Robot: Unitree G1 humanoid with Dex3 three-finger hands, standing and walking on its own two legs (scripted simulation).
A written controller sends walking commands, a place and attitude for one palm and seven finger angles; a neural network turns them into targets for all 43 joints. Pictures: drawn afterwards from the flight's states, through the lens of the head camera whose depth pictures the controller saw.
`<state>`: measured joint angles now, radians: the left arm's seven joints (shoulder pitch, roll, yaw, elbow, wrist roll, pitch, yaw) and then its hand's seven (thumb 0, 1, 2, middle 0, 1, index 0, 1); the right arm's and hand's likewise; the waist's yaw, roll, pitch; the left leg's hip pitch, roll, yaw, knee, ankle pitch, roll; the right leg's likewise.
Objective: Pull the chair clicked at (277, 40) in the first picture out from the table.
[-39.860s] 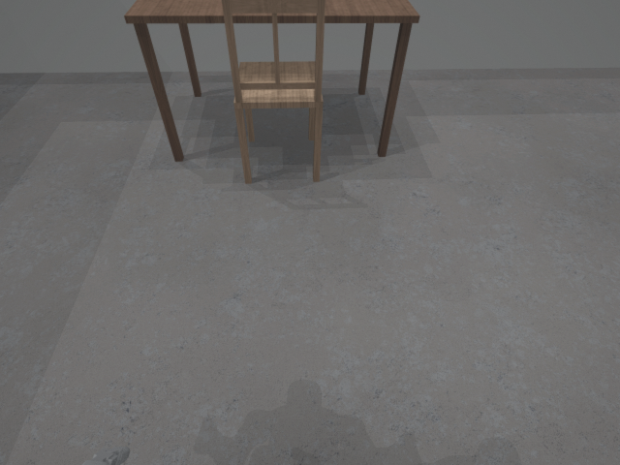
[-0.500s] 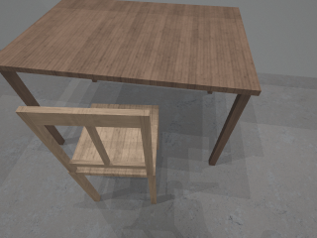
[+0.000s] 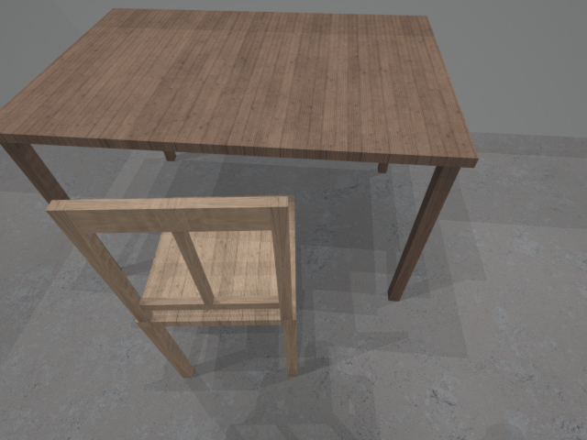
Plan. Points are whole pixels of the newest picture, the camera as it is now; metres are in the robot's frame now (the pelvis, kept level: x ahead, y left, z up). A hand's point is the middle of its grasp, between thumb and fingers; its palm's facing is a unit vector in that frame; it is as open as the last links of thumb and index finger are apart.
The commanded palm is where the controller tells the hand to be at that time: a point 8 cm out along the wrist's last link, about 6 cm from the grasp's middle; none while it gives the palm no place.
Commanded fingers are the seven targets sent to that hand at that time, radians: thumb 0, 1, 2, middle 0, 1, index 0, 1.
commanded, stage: come to a stop and stand still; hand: left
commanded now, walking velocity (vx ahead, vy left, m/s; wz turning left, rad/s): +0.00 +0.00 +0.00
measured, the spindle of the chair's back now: (195, 268) +0.43 +0.21 -0.11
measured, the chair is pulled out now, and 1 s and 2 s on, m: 0.13 0.13 0.13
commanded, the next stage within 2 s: look again from close up in 0.52 s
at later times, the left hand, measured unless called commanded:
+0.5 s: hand out of the picture +0.06 +0.18 -0.18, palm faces +0.01 -0.98 -0.20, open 7.3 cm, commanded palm none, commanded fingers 0.00 0.90 0.90 -0.20 -0.30 -0.20 -0.30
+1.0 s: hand out of the picture +0.02 +0.21 -0.17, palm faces +0.00 -0.98 -0.20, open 7.4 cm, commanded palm none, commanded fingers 0.00 0.90 0.90 -0.20 -0.30 -0.20 -0.30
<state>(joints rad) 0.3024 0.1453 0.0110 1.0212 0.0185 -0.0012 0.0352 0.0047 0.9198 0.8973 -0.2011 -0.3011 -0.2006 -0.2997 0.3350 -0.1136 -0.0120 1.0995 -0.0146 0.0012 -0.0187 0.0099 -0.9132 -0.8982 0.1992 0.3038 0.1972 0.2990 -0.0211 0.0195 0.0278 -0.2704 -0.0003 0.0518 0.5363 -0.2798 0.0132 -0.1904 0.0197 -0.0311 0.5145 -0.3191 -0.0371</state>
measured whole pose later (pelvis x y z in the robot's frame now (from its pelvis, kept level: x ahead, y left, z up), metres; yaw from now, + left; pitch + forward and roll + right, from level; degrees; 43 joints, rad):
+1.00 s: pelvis +0.02 +0.03 +0.01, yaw -1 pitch -1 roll +0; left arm 0.31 0.19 -0.02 1.07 0.01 -0.01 0.04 0.00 0.91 0.90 -0.20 -0.30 -0.20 -0.30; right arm 0.24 -0.16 0.02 1.13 0.00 -0.01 -0.03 0.00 -0.91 -0.90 0.20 0.30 0.20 0.30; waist 0.01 -0.03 0.01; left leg -0.15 -0.02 0.09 0.46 -0.30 0.05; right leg -0.09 0.00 0.00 0.44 -0.34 0.00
